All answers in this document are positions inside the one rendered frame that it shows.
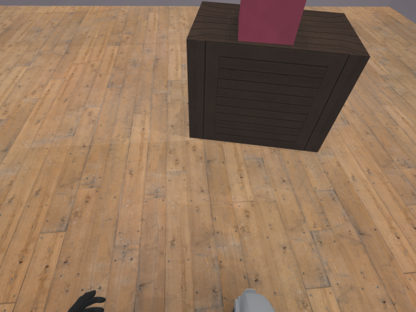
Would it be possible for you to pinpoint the carton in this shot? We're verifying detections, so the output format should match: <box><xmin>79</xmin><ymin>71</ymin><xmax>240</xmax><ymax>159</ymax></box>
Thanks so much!
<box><xmin>238</xmin><ymin>0</ymin><xmax>306</xmax><ymax>45</ymax></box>

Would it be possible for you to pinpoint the right robot thigh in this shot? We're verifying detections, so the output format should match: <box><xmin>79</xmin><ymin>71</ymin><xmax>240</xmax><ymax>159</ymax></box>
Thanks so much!
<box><xmin>235</xmin><ymin>292</ymin><xmax>276</xmax><ymax>312</ymax></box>

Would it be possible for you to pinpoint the robot left hand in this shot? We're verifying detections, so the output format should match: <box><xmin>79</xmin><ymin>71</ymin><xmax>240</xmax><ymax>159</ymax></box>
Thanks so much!
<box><xmin>68</xmin><ymin>290</ymin><xmax>106</xmax><ymax>312</ymax></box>

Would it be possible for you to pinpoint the robot right shin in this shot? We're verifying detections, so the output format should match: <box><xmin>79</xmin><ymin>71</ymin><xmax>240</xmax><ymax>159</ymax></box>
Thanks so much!
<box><xmin>243</xmin><ymin>289</ymin><xmax>256</xmax><ymax>294</ymax></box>

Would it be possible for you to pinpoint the pedestal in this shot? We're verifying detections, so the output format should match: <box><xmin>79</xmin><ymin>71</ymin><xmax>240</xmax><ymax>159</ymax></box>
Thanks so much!
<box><xmin>187</xmin><ymin>1</ymin><xmax>371</xmax><ymax>152</ymax></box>

